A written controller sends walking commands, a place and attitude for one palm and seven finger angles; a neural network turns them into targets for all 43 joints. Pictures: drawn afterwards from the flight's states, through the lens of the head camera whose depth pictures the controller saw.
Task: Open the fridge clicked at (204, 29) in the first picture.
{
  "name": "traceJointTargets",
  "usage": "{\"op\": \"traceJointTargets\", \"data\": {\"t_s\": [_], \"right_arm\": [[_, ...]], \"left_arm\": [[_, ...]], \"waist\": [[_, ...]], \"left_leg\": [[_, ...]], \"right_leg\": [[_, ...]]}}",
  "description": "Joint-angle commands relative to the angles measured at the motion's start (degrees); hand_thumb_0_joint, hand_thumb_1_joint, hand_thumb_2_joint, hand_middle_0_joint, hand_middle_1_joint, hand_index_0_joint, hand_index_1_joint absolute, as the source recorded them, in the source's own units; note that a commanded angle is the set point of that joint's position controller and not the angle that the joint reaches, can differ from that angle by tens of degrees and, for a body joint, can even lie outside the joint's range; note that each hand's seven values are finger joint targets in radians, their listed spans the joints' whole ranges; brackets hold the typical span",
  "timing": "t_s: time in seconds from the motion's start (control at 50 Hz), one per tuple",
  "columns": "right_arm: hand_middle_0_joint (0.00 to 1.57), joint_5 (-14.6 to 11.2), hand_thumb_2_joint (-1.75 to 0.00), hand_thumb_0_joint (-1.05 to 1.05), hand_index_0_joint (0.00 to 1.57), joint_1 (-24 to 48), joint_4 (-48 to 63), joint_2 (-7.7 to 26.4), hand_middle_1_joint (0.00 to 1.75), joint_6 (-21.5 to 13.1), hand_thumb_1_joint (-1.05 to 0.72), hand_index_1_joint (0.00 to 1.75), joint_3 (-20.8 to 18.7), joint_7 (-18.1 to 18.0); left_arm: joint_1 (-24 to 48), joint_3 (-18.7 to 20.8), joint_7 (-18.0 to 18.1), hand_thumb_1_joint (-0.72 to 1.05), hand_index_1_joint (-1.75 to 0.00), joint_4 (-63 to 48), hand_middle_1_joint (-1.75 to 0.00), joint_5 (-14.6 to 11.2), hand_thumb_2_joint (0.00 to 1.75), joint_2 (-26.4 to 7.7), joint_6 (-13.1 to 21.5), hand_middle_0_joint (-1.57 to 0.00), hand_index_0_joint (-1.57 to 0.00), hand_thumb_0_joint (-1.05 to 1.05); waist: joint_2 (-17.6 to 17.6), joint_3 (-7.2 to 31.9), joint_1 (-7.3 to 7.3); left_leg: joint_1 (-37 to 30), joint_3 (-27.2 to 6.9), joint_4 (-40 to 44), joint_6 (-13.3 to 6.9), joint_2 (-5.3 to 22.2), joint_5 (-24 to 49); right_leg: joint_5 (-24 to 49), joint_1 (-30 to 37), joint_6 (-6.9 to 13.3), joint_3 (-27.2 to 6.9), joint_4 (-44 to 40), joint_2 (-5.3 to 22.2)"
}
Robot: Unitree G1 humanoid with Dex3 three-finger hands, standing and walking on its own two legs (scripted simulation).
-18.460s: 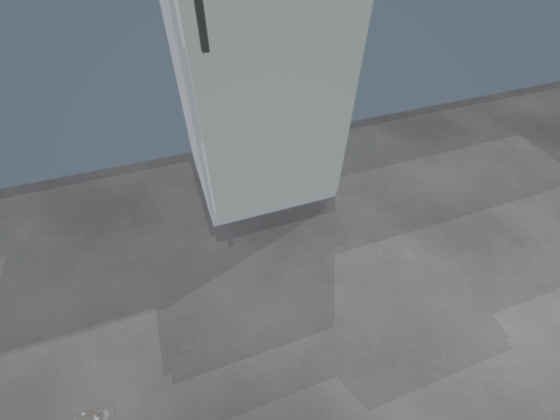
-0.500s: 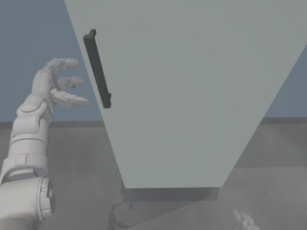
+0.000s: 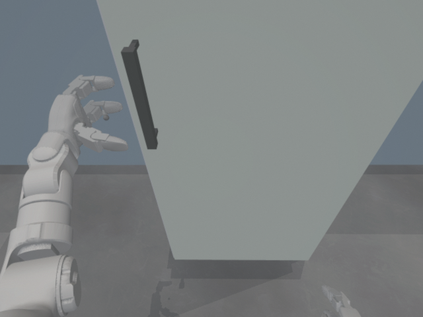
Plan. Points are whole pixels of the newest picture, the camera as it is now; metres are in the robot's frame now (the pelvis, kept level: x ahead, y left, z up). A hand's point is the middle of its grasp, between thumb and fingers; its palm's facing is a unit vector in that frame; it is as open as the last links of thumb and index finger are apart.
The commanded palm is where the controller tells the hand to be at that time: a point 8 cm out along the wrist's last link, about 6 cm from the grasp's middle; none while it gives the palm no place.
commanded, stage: feel for the door with the fingertips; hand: left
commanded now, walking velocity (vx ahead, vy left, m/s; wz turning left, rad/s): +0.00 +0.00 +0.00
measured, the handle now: (144, 99) +0.48 +0.16 +0.19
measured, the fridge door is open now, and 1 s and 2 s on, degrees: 0 0 0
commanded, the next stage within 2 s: slide the fingers in behind the handle in 1.02 s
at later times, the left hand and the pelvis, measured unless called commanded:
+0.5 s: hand (127, 118) +0.40 +0.18 +0.20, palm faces +0.03 -1.00 +0.00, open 14.0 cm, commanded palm +0.38 +0.23 +0.20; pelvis +0.00 +0.01 +0.00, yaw +0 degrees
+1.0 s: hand (128, 112) +0.43 +0.18 +0.19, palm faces +0.07 -1.00 -0.02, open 13.8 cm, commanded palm +0.41 +0.23 +0.20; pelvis -0.01 +0.00 +0.00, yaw +0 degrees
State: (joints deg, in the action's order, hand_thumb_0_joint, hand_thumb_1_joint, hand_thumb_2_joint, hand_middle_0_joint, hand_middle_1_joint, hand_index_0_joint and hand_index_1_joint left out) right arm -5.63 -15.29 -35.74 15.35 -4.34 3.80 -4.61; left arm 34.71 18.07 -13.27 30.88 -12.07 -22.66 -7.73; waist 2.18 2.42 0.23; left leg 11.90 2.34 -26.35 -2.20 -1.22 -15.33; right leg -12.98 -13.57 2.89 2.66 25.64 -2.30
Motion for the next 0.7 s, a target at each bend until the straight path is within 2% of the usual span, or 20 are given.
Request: {"op": "traceJointTargets", "data": {"t_s": [0.0,0.02,0.04,0.06,0.08,0.12,0.16,0.22,0.24,0.26,0.28,0.32,0.34,0.38,0.4,0.44,0.52,0.54,0.6,0.68], "right_arm": [[0.20,-0.02,-0.90,0.00,0.20,5.06,7.27,6.98,0.30,-2.50,-0.90,0.30,-2.34,-0.84],[0.20,-0.03,-0.90,0.00,0.20,4.82,7.29,7.20,0.30,-2.31,-0.90,0.30,-2.61,-0.84],[0.20,-0.01,-0.90,0.00,0.20,5.21,7.64,7.07,0.30,-2.39,-0.90,0.30,-2.48,-0.76],[0.20,-0.04,-0.90,0.00,0.20,5.29,7.83,6.91,0.30,-2.43,-0.90,0.30,-2.61,-0.68],[0.20,0.15,-0.90,0.00,0.20,5.17,8.16,6.94,0.30,-2.46,-0.90,0.30,-2.65,-0.56],[0.20,0.07,-0.90,0.00,0.20,5.91,8.85,6.57,0.30,-2.59,-0.90,0.30,-2.78,-0.34],[0.20,0.35,-0.90,0.00,0.20,6.05,8.74,6.38,0.30,-3.02,-0.90,0.30,-2.81,-0.24],[0.20,0.38,-0.90,0.00,0.20,6.30,7.63,6.58,0.30,-2.52,-0.90,0.30,-2.59,-0.34],[0.20,0.34,-0.90,0.00,0.20,6.67,7.34,6.46,0.30,-2.47,-0.90,0.30,-2.51,-0.39],[0.20,0.46,-0.90,0.00,0.20,6.70,7.24,6.31,0.30,-2.35,-0.90,0.30,-2.53,-0.41],[0.20,0.56,-0.90,0.00,0.20,6.99,7.27,6.13,0.30,-2.30,-0.90,0.30,-2.42,-0.33],[0.20,0.72,-0.90,0.00,0.20,7.03,7.30,6.14,0.30,-1.81,-0.90,0.30,-2.55,-0.14],[0.20,0.79,-0.90,0.00,0.20,7.45,7.53,5.69,0.30,-1.78,-0.90,0.30,-2.46,-0.04],[0.20,1.00,-0.90,0.00,0.20,7.39,7.56,5.48,0.30,-1.83,-0.90,0.30,-2.51,0.05],[0.20,1.10,-0.90,0.00,0.20,7.33,7.55,5.50,0.30,-1.70,-0.90,0.30,-2.53,0.04],[0.20,1.07,-0.90,0.00,0.20,7.45,7.35,5.62,0.30,-1.37,-0.90,0.30,-2.51,-0.14],[0.20,1.17,-0.90,0.00,0.20,7.08,6.80,5.97,0.30,-0.66,-0.90,0.30,-2.31,-0.45],[0.20,1.05,-0.90,0.00,0.20,7.44,7.02,5.78,0.30,-0.59,-0.90,0.30,-2.26,-0.48],[0.20,1.06,-0.90,0.00,0.20,6.65,6.40,5.46,0.30,-0.86,-0.90,0.30,-2.22,-0.65],[0.20,1.22,-0.90,0.00,0.20,5.87,6.45,5.79,0.30,-1.22,-0.90,0.30,-2.47,-0.79]], "left_arm": [[27.46,1.56,0.44,-0.50,-1.20,-8.44,-1.20,-0.37,0.30,-14.11,1.32,-0.30,-0.30,0.00],[26.70,2.33,0.61,-0.50,-1.20,-7.51,-1.20,0.03,0.30,-15.01,0.53,-0.30,-0.30,0.00],[27.16,0.35,0.41,-0.50,-1.20,-8.90,-1.20,-0.10,0.30,-12.68,-0.06,-0.30,-0.30,0.00],[26.37,0.95,0.48,-0.50,-1.20,-9.42,-1.20,-0.20,0.30,-13.09,-0.48,-0.30,-0.30,0.00],[26.45,1.23,0.47,-0.50,-1.20,-11.15,-1.20,-0.42,0.30,-13.29,-0.30,-0.30,-0.30,0.00],[27.23,-1.72,0.20,-0.50,-1.20,-16.17,-1.20,-1.28,0.30,-9.64,0.86,-0.30,-0.30,0.00],[27.75,-1.16,0.57,-0.50,-1.20,-18.71,-1.20,-2.07,0.30,-9.13,1.91,-0.30,-0.30,0.00],[26.53,-0.59,1.76,-0.50,-1.20,-15.69,-1.20,-2.07,0.30,-9.41,1.37,-0.30,-0.30,0.00],[28.02,-0.93,2.50,-0.50,-1.20,-15.02,-1.20,-1.77,0.30,-8.72,0.79,-0.30,-0.30,0.00],[28.32,-0.08,3.41,-0.50,-1.20,-15.31,-1.20,-1.15,0.30,-9.67,0.34,-0.30,-0.30,0.00],[29.05,-1.52,4.09,-0.50,-1.20,-16.19,-1.20,-0.53,0.30,-8.07,-0.12,-0.30,-0.30,0.00],[28.29,-1.18,5.68,-0.50,-1.20,-16.73,-1.20,0.52,0.30,-8.67,-0.60,-0.30,-0.30,0.00],[28.70,-2.44,6.11,-0.50,-1.20,-17.95,-1.20,0.58,0.30,-6.64,-0.68,-0.30,-0.30,0.00],[29.77,-2.15,6.76,-0.50,-1.20,-19.50,-1.20,0.51,0.30,-6.55,-0.41,-0.30,-0.30,0.00],[29.31,-1.77,6.95,-0.50,-1.20,-19.42,-1.20,0.38,0.30,-6.61,-0.24,-0.30,-0.30,0.00],[27.75,-1.69,7.00,-0.50,-1.20,-17.61,-1.20,-0.05,0.30,-6.23,-0.28,-0.30,-0.30,0.00],[29.05,-0.55,7.84,-0.50,-1.20,-13.83,-1.20,1.08,0.30,-8.33,-1.03,-0.30,-0.30,0.00],[30.47,-1.70,7.95,-0.50,-1.20,-14.02,-1.20,1.54,0.30,-7.58,-1.08,-0.30,-0.30,0.00],[35.75,-4.39,7.98,-0.50,-1.20,-13.60,-1.20,2.03,0.30,-5.35,-0.47,-0.30,-0.30,0.00],[33.53,-1.73,6.81,-0.50,-1.20,-11.24,-1.20,0.69,0.30,-7.25,1.02,-0.30,-0.30,0.00]], "waist": [[1.28,11.12,0.60],[0.44,11.45,0.26],[1.37,12.16,0.38],[1.62,13.46,-0.03],[0.72,15.35,-0.19],[0.17,17.98,0.10],[-0.80,19.20,-0.09],[-3.35,15.04,-0.03],[-1.89,13.21,0.22],[-1.01,13.34,-0.14],[1.02,13.59,-0.03],[0.67,14.29,-0.56],[1.59,15.43,-0.45],[1.52,17.56,-0.57],[-0.50,18.19,-0.68],[-3.15,16.97,-0.52],[-3.58,13.60,-0.51],[-1.01,13.53,-0.24],[1.54,13.87,1.10],[-2.66,17.33,0.22]], "left_leg": [[-3.48,-3.30,2.98,-0.55,1.38,11.68],[-3.77,-3.52,2.91,-0.50,1.44,12.10],[-4.22,-3.63,3.04,-0.42,1.36,12.82],[-4.77,-3.67,2.68,-0.38,1.29,13.52],[-5.33,-3.84,2.49,-0.31,1.34,15.03],[-8.09,-3.81,1.69,-0.26,1.65,18.72],[-9.28,-4.25,1.50,-0.11,1.61,19.73],[-6.79,-4.11,2.24,-0.16,1.64,15.56],[-5.98,-4.18,2.60,-0.13,1.51,14.49],[-5.72,-4.32,2.77,0.04,1.48,13.96],[-6.20,-4.30,2.86,0.17,1.35,14.31],[-6.36,-4.30,2.86,0.38,1.59,15.34],[-7.27,-4.37,2.78,0.50,1.47,16.32],[-8.23,-4.30,2.42,0.75,1.50,18.32],[-8.24,-4.38,2.51,0.78,1.57,18.48],[-7.19,-4.08,2.89,0.48,1.74,17.32],[-5.17,-3.96,3.85,0.20,1.65,14.02],[-5.34,-3.85,3.99,0.20,1.59,13.64],[-6.83,-4.19,3.65,0.31,1.46,13.40],[-6.86,-3.83,3.18,-0.10,1.33,15.51]], "right_leg": [[13.25,3.16,-0.81,-2.67,-3.15,2.39],[12.89,3.23,-0.68,-2.40,-3.21,2.45],[13.46,3.28,-0.61,-2.32,-2.98,2.50],[14.07,3.69,-0.52,-2.42,-2.82,2.46],[15.39,4.73,-0.47,-2.27,-2.42,2.39],[18.05,5.34,-0.44,-2.06,-1.77,2.20],[18.72,5.40,-0.49,-2.05,-1.63,1.90],[15.13,4.12,-0.72,-1.88,-2.40,1.89],[14.22,3.26,-0.67,-1.90,-2.61,2.01],[13.26,3.18,-0.65,-1.89,-2.59,2.08],[13.19,2.97,-0.54,-1.96,-2.59,2.19],[13.22,3.73,-0.44,-1.78,-2.55,2.17],[14.03,4.01,-0.37,-1.75,-2.31,2.16],[16.00,5.22,-0.30,-1.85,-2.02,2.05],[16.26,5.94,-0.35,-1.75,-1.93,1.95],[15.88,6.31,-0.60,-1.74,-2.37,1.89],[12.93,5.55,-0.68,-1.90,-3.35,2.09],[12.53,5.11,-0.61,-2.13,-3.42,2.24],[11.92,3.59,-0.41,-2.17,-3.75,2.14],[15.37,6.84,-0.55,-2.51,-3.29,2.04]]}}
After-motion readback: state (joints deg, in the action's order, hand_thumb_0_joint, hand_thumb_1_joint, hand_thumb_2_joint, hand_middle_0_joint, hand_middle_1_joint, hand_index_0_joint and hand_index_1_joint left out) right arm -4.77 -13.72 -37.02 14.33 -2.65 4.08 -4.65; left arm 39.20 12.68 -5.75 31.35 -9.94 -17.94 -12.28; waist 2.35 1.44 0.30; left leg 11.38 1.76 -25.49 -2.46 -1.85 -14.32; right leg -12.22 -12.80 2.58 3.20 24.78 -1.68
